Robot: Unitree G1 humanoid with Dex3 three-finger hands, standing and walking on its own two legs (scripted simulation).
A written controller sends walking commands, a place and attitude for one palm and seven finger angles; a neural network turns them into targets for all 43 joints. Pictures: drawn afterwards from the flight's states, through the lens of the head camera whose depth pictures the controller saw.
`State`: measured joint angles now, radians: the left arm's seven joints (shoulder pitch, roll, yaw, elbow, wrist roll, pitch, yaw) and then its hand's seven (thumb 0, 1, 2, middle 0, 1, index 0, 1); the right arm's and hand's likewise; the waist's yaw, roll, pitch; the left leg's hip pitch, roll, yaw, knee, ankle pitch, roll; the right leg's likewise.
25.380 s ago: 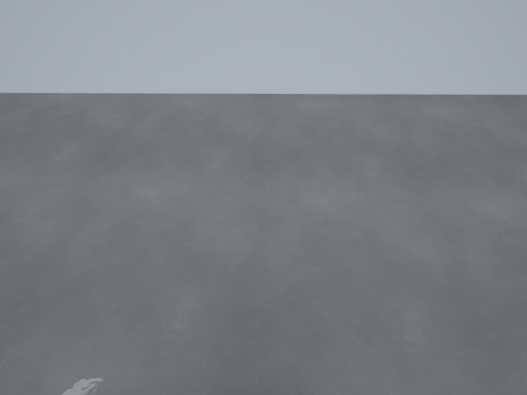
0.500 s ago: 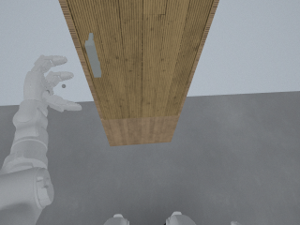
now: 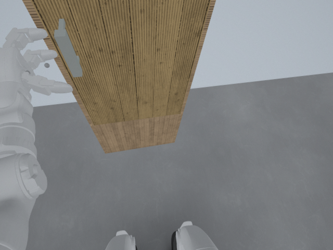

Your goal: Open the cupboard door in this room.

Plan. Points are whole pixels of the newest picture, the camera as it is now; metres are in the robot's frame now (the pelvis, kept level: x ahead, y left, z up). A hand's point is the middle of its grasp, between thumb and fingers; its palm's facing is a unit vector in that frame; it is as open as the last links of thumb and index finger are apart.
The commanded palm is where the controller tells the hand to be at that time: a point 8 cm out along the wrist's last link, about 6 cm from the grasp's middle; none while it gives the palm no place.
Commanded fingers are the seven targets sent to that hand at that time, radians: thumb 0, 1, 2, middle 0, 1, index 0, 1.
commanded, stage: move the hooked fingers beside the handle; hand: left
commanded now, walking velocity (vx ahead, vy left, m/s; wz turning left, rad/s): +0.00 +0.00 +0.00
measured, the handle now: (70, 49) +0.57 +0.18 +0.10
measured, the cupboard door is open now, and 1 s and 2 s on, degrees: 0 0 0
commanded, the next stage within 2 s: slide the fingers in behind the handle in 0.76 s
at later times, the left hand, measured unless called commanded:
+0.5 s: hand (44, 71) +0.51 +0.23 +0.10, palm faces +0.09 -1.00 +0.00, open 14.0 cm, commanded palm +0.48 +0.27 +0.09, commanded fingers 0.00 -0.50 0.30 -0.30 -1.20 -0.30 -1.20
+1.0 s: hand (51, 68) +0.51 +0.22 +0.10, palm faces +0.08 -1.00 -0.01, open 14.0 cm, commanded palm +0.49 +0.26 +0.09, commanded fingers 0.00 -0.50 0.30 -0.30 -1.20 -0.30 -1.20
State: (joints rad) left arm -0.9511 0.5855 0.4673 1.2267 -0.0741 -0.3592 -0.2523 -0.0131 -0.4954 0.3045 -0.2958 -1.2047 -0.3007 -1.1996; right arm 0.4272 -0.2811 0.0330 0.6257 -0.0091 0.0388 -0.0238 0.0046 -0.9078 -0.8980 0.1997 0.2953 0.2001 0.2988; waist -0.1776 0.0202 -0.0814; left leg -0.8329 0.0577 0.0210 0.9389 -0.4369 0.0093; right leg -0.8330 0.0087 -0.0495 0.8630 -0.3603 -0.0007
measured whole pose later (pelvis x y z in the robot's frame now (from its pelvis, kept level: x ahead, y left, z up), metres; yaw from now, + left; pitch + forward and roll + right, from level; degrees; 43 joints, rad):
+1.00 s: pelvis +0.00 +0.01 +0.00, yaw +0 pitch +19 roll -3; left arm -0.92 0.53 0.42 1.19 -0.08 -0.38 -0.21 -0.01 -0.50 0.30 -0.29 -1.20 -0.30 -1.20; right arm 0.43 -0.27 0.03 0.62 -0.01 0.07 -0.01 0.00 -0.91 -0.90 0.20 0.30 0.20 0.30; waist -0.16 0.03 -0.09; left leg -0.84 0.05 0.02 0.96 -0.45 0.02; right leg -0.83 0.01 -0.05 0.87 -0.37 0.01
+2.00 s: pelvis +0.01 +0.00 +0.00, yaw +1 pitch +19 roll -2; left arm -0.94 0.37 0.34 1.17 -0.06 -0.40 -0.04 -0.01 -0.50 0.30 -0.29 -1.20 -0.30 -1.20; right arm 0.41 -0.26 0.01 0.63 -0.03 0.05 0.02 0.00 -0.91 -0.90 0.20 0.30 0.20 0.30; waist -0.16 0.03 -0.10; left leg -0.82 0.05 0.02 0.94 -0.45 0.01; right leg -0.83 0.00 -0.05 0.88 -0.38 0.00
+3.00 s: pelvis +0.01 +0.00 +0.00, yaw +1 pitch +20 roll -2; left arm -0.97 0.37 0.31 1.19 -0.06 -0.42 -0.01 0.00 0.26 0.63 -0.35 -1.29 -0.33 -1.28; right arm 0.41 -0.26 0.01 0.65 -0.04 0.04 0.03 0.00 -0.91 -0.90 0.20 0.30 0.20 0.30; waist -0.16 0.04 -0.10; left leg -0.85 0.04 0.00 0.96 -0.45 0.01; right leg -0.85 -0.01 -0.06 0.89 -0.39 0.00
